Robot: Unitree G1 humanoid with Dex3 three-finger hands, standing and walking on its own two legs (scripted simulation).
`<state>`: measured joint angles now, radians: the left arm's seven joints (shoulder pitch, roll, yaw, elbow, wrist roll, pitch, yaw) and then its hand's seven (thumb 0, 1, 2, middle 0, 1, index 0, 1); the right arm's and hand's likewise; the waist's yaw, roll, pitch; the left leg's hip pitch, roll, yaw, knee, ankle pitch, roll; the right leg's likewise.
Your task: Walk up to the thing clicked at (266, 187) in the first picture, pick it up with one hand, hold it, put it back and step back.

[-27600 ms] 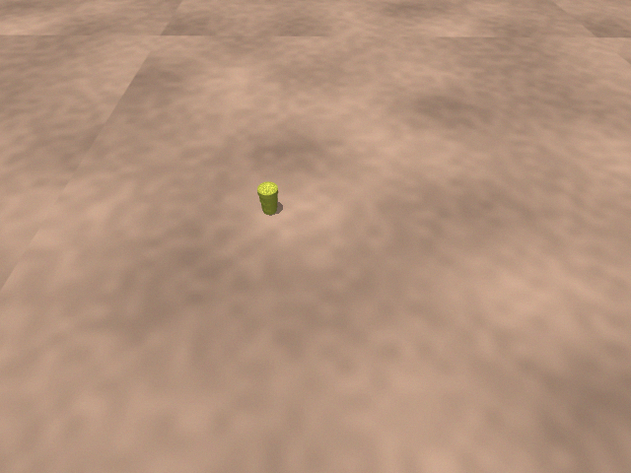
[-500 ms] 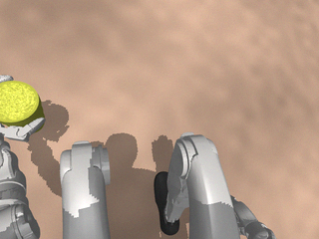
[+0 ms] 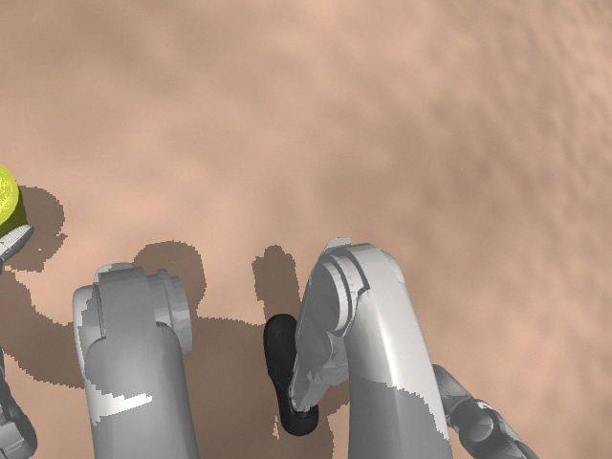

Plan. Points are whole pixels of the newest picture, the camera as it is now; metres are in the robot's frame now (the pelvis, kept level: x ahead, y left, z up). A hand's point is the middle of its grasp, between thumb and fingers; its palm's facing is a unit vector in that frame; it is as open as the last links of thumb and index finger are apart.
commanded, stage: lower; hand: left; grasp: from the side
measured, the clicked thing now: out of the picture +0.40 +0.30 -0.17
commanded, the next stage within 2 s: loosen in 0.80 s
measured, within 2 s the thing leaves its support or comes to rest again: rests again in 1.78 s
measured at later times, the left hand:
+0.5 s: hand out of the picture +0.40 +0.31 -0.18, palm faces +0.46 -0.89 -0.02, open 11.7 cm
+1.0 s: hand out of the picture +0.40 +0.31 -0.19, palm faces +0.47 -0.88 -0.02, open 11.6 cm
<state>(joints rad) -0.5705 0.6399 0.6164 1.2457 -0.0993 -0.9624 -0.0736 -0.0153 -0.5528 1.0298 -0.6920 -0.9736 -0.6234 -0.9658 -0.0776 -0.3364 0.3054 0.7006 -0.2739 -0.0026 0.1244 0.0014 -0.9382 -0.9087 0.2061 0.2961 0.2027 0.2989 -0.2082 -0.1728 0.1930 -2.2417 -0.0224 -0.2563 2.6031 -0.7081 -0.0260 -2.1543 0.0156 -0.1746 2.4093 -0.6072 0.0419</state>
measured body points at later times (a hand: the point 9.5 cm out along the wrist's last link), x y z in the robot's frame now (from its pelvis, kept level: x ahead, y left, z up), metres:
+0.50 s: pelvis -0.01 +0.01 -0.01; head +0.22 +0.18 +0.34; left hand +0.37 +0.36 -0.17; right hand +0.15 -0.25 -0.05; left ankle +0.08 +0.12 -0.26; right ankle +0.13 -0.12 -0.26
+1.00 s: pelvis -0.01 +0.01 -0.01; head +0.22 +0.19 +0.33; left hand +0.37 +0.35 -0.19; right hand +0.13 -0.24 -0.05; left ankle +0.08 +0.12 -0.26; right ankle +0.13 -0.12 -0.26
